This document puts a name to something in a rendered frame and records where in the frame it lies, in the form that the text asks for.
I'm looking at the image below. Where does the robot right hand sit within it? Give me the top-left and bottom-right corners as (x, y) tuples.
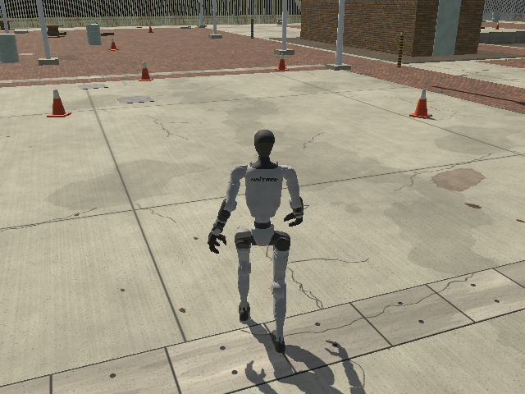
(284, 212), (303, 227)

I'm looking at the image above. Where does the robot left thigh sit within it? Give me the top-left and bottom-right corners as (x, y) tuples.
(235, 228), (252, 276)

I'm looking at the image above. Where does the left robot upper arm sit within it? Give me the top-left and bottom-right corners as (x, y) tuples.
(224, 165), (247, 212)

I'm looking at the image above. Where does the robot left hand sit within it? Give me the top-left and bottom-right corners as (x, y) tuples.
(208, 232), (226, 254)

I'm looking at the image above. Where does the left robot forearm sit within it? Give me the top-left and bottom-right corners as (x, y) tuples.
(211, 199), (231, 236)

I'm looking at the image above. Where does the right robot upper arm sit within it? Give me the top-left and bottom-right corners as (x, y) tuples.
(281, 165), (302, 208)

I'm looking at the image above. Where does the robot right shin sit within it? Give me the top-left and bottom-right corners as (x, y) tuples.
(273, 282), (286, 341)

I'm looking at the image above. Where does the right robot forearm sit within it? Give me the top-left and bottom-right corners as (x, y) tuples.
(293, 197), (304, 218)

